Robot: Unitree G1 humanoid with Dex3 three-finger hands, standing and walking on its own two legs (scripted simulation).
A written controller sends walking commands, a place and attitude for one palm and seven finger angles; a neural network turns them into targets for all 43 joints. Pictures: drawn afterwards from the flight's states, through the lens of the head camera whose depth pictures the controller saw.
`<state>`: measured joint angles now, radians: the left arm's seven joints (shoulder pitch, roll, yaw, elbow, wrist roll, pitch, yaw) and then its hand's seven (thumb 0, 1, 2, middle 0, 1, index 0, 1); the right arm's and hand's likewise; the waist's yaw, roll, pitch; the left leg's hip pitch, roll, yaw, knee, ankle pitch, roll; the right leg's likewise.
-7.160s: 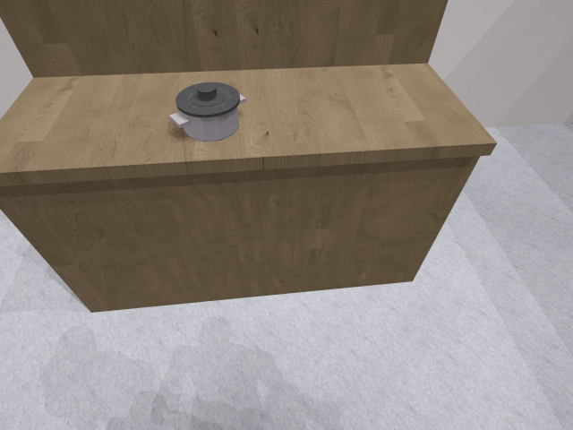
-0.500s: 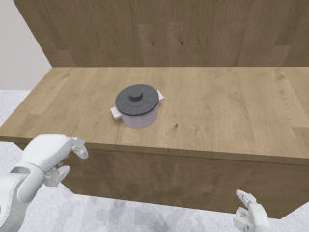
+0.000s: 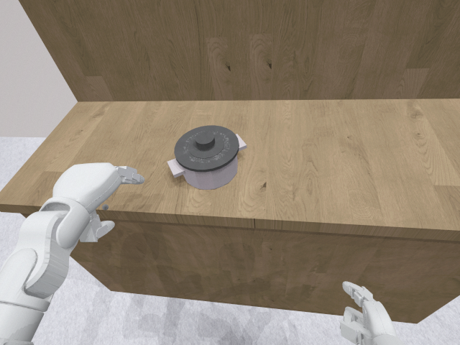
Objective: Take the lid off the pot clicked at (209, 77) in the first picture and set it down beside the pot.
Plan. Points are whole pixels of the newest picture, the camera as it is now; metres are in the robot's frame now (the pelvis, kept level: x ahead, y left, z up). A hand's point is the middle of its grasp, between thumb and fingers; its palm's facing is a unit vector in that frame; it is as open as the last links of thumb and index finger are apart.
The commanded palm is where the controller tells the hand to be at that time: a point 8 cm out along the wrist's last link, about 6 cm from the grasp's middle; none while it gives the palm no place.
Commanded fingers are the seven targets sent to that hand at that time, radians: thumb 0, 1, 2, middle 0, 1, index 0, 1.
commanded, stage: move the open hand above the knob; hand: left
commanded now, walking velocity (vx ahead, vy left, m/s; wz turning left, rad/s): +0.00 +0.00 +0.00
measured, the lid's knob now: (205, 140) +0.54 +0.12 +0.05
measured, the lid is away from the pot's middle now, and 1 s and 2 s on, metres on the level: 0.00 0.00 0.00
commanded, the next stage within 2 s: none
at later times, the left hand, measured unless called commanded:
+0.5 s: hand (141, 173) +0.36 +0.19 +0.13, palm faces -0.21 -0.03 -0.98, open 10.4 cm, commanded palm +0.35 +0.19 +0.18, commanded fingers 0.00 -0.34 1.43 -0.81 -0.08 -0.81 -0.08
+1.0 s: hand (170, 152) +0.43 +0.16 +0.12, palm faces -0.27 +0.00 -0.96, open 10.4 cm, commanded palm +0.42 +0.16 +0.18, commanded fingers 0.00 -0.34 1.43 -0.81 -0.08 -0.81 -0.08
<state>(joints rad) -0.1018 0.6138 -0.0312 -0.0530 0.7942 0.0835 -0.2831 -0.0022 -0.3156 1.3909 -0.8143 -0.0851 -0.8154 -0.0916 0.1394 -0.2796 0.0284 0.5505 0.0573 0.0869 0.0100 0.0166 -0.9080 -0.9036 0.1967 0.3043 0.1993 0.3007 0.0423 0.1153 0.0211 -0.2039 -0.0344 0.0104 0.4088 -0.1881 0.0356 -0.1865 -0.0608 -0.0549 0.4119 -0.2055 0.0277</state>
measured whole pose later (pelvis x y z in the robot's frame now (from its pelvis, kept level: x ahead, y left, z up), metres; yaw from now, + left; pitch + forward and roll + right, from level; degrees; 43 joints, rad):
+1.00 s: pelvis +0.02 -0.02 +0.00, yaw +0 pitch +3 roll +1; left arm -0.63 0.53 -0.23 0.41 0.85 0.15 -0.35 0.00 -0.33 1.42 -0.82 -0.08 -0.82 -0.09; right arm 0.16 -0.30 0.03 0.61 0.08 0.13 -0.01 0.01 -0.91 -0.90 0.20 0.30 0.20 0.30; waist -0.03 0.10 0.00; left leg -0.26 -0.02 0.00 0.45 -0.23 0.01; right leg -0.26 -0.05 -0.06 0.48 -0.27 0.01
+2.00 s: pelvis +0.03 -0.02 +0.00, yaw -2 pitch +6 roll +1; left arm -0.92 0.43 -0.25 0.81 0.90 0.22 -0.29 0.00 -0.33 1.42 -0.82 -0.08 -0.82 -0.09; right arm 0.25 -0.28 0.02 0.67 0.08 0.14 -0.01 0.01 -0.91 -0.90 0.20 0.30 0.20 0.30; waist -0.07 0.08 -0.06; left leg -0.31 -0.01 0.03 0.45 -0.24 0.02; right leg -0.32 -0.04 -0.03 0.48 -0.27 0.01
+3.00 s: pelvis +0.04 +0.00 +0.00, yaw -2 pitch +8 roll +0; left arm -0.98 0.44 -0.26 0.86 0.91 0.16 -0.29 0.00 -0.33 1.42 -0.82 -0.08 -0.82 -0.09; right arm 0.26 -0.28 0.00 0.67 0.06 0.09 -0.02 0.01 -0.91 -0.90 0.20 0.30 0.20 0.30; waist -0.08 0.06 -0.07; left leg -0.35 -0.02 0.04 0.46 -0.25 0.04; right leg -0.35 -0.05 -0.02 0.47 -0.26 0.03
